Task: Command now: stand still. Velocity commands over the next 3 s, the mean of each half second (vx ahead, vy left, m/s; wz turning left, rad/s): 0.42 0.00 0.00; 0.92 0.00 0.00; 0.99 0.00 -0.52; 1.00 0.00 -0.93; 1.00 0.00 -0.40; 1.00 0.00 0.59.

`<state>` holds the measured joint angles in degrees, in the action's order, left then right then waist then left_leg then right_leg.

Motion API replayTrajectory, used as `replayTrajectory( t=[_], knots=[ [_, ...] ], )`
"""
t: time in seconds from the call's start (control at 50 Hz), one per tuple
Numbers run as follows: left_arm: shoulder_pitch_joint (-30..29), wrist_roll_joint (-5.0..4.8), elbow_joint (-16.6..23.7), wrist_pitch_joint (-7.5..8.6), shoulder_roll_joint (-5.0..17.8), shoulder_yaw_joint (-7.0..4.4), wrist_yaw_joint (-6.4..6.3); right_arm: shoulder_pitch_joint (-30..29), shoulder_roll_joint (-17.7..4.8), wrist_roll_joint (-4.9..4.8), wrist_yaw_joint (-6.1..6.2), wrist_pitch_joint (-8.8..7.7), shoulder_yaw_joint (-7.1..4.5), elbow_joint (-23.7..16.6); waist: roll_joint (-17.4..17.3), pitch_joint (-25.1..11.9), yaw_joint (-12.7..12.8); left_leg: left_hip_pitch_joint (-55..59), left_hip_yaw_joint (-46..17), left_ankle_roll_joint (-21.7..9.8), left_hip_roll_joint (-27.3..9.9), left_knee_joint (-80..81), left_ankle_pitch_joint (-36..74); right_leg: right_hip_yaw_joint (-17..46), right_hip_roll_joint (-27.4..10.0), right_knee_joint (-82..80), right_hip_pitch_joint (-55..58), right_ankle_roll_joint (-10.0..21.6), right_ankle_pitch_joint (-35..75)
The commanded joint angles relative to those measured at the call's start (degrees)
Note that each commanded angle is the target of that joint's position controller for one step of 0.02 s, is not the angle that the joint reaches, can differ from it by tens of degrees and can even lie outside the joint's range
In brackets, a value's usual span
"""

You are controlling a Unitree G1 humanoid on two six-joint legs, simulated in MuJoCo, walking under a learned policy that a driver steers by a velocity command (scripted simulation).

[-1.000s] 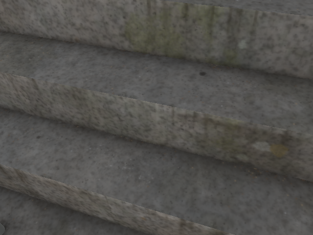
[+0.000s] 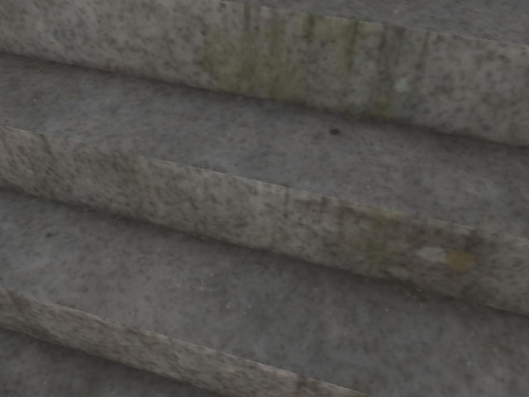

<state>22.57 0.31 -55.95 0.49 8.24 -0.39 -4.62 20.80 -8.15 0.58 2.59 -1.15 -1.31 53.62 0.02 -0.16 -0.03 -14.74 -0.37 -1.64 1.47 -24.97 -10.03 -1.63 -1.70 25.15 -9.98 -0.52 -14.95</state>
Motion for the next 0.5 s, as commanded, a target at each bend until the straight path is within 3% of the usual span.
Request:
replayTrajectory(
  t=[0.02, 0.1, 0.12, 0.14, 0.16, 0.18, 0.2, 0.22, 0.24, 0.26, 0.28, 0.3, 0.32, 0.34, 0.36, 0.38, 0.4, 0.42, 0.44, 0.46, 0.48, 0.5],
  knots=[
    [3.89, 0.05, 0.78, 0.63, 3.51, -0.46, -0.16, 3.03, -4.39, -0.11, 0.17, -0.40, -0.77, -1.20, -0.65, 4.64, -0.21, -2.34, -7.31, -3.95, -6.98, 6.87, -5.61, 4.90, -4.47, -5.47, -2.81, 5.11, -1.63],
    [4.89, -0.10, 0.14, 0.90, 3.14, -0.23, 0.03, 3.64, -4.23, -0.39, 0.20, -0.18, -0.51, 0.25, -0.55, 4.88, -0.18, -1.87, -6.77, -3.82, -6.95, 6.73, -3.67, 5.02, -4.53, -5.89, -2.75, 5.24, -0.90],
    [5.42, -0.13, -0.01, 0.87, 3.74, -0.44, 0.15, 3.87, -4.94, -0.32, 0.17, -0.04, -0.77, 0.58, -0.74, 3.74, 0.02, -2.63, -6.85, -4.44, -6.22, 6.73, -9.94, 4.85, -3.55, -5.48, -2.42, 5.99, -6.60],
    [5.91, -0.21, 0.34, 0.76, 6.29, -1.37, 0.33, 3.64, -7.64, -0.41, 0.11, 0.28, -1.81, 0.51, -0.26, 3.78, 0.62, -5.84, -6.51, -5.89, -4.84, 4.45, -20.04, 5.52, -2.77, -3.91, -2.78, 7.73, -15.92],
    [7.29, -0.13, 0.54, 0.60, 8.62, -2.16, 0.56, 0.79, -9.52, -0.45, -0.17, 0.52, -2.47, -0.65, 1.28, 4.93, 2.16, -13.11, -6.78, -7.03, -4.57, 1.22, -27.49, 9.57, -4.61, -4.91, -2.49, 10.26, -25.50],
    [6.79, -0.19, 1.41, 0.23, 9.68, -2.43, 0.58, -5.61, -7.78, -1.21, -0.67, 0.11, -2.09, -3.43, 5.43, 8.21, 3.71, -23.36, -4.20, -6.74, -3.55, -4.28, -24.52, 15.11, -7.60, -7.38, -0.64, 12.43, -30.35],
    [8.41, -0.42, 1.00, 0.37, 10.48, -2.91, 0.75, -12.62, -4.12, -1.09, -1.33, -0.44, -0.92, -6.92, 10.62, 9.14, 5.69, -31.84, 1.49, -5.46, -2.48, -13.65, -13.49, 23.17, -12.76, -12.69, 3.16, 15.55, -34.73],
    [10.51, -0.32, 0.13, 0.86, 11.25, -3.77, 0.87, -16.88, -2.96, -0.20, -1.94, -0.93, -0.87, -8.92, 15.12, 7.89, 7.81, -35.34, 4.84, -4.04, -3.40, -30.88, -6.15, 33.37, -20.06, -19.22, 1.83, 20.28, -39.56],
    [7.11, 0.07, 0.42, 1.74, 11.21, -4.20, 0.81, -18.37, -4.07, 0.93, -2.41, -1.32, -1.56, -10.62, 12.78, 7.31, 6.55, -39.21, 1.93, -2.40, -5.75, -47.25, -6.50, 35.56, -21.72, -20.35, -0.56, 22.47, -35.14],
    [1.36, 0.47, 1.66, 2.90, 11.36, -4.52, 0.82, -15.17, -3.97, 1.96, -3.11, -1.57, -1.84, -11.41, 7.71, 3.57, 2.47, -37.78, -0.76, -1.19, -6.68, -54.75, -7.05, 29.33, -18.46, -17.06, -1.29, 20.21, -27.86],
    [-3.85, 0.30, 2.84, 3.41, 10.74, -4.37, 0.73, -10.12, -3.56, 1.73, -4.21, -2.47, -1.66, -10.91, 4.46, 0.45, -1.73, -32.59, -1.03, -1.15, -7.02, -51.46, -6.82, 21.79, -14.53, -15.86, -3.85, 17.16, -23.17],
    [-7.54, 0.45, 3.55, 3.90, 10.01, -4.10, 0.73, -5.34, -4.33, 0.72, -4.79, -3.00, -1.76, -10.03, 3.61, -1.39, -4.71, -23.92, 0.86, -2.11, -6.53, -43.45, -8.64, 15.32, -11.68, -16.26, -8.41, 15.45, -18.77],
    [-7.15, 0.60, 3.20, 3.92, 9.90, -3.98, 0.52, -4.11, -3.71, -0.76, -4.91, -3.46, -1.08, -9.64, 4.20, -1.96, -4.89, -16.14, 3.68, -4.05, -5.52, -32.95, -14.02, 10.06, -10.33, -17.23, -12.17, 15.69, -16.50],
    [-7.66, 0.78, 3.17, 3.73, 10.29, -3.98, 0.44, -3.58, -3.19, -1.62, -4.59, -3.13, -0.67, -9.48, 4.80, 0.31, -4.83, -9.77, 5.54, -5.49, -5.11, -21.34, -15.43, 8.67, -9.46, -17.50, -14.81, 16.46, -14.10],
    [-6.51, 1.03, 2.10, 3.79, 10.81, -4.21, 0.44, -1.48, -3.78, -1.10, -3.48, -2.27, -0.77, -8.53, 6.51, 1.69, -4.65, -5.25, 10.27, -6.40, -3.92, -17.46, -14.99, 10.65, -10.79, -16.53, -16.01, 18.26, -16.58],
    [-5.92, 0.95, 1.61, 3.42, 11.67, -4.52, 0.90, 1.52, -3.96, -0.36, -2.82, -1.87, -1.03, -7.76, 5.70, 1.88, -5.62, -0.08, 12.17, -7.04, -3.37, -9.15, -9.02, 10.93, -10.91, -12.26, -16.10, 18.74, -17.82],
    [-7.26, 0.27, 2.03, 3.68, 9.12, -3.84, 2.12, 4.26, -5.50, 0.28, -2.09, -2.05, -1.54, -5.59, 1.51, 1.10, -6.97, 6.40, 13.43, -7.51, -0.81, -6.98, -1.67, 9.95, -9.75, -3.21, -18.23, 18.61, -7.07],
    [-8.83, -0.17, 2.93, 4.41, 9.09, -3.76, 3.64, 11.57, -7.32, 0.76, -1.70, -2.86, -2.47, -3.15, -4.03, -2.49, -10.34, 15.84, 9.59, -7.12, -1.54, -2.46, -2.80, 4.93, -5.42, 13.32, -21.80, 17.96, 3.43],
    [-14.53, -0.08, 5.92, 5.67, 5.65, -2.46, 4.71, 20.81, -8.54, 0.79, -1.78, -3.53, -2.76, -0.03, -10.61, -4.11, -13.98, 25.96, -4.21, -5.99, -8.88, 0.33, -8.90, 2.90, -1.10, 32.68, -34.91, 14.94, 5.13],
    [-15.11, -1.05, 9.11, 6.97, -0.07, -1.15, 4.67, 21.17, -10.84, 0.65, -1.91, -3.35, -2.65, -0.39, -15.51, -5.62, -11.33, 29.00, -26.78, -5.91, -17.99, 9.83, -15.24, 5.79, 6.61, 54.66, -46.77, 11.02, -1.53],
    [-11.93, -0.54, 10.68, 6.86, 0.10, -1.10, 4.13, 13.55, -14.14, 2.39, -1.68, -3.65, -3.54, -2.49, -19.68, -8.82, -7.42, 27.40, -47.45, -11.14, -26.57, 23.64, -37.38, 9.08, 6.94, 79.29, -56.42, 8.14, 0.25],
    [-24.87, 0.63, 16.98, 6.92, -0.86, -0.35, 3.09, 6.55, -13.63, 2.40, -1.59, -4.51, -3.51, -1.96, -13.68, 0.96, -5.25, 23.52, -41.74, -12.70, -29.04, 22.83, -35.35, 8.26, 4.67, 104.67, -73.02, 7.72, 2.72]
  ],
)
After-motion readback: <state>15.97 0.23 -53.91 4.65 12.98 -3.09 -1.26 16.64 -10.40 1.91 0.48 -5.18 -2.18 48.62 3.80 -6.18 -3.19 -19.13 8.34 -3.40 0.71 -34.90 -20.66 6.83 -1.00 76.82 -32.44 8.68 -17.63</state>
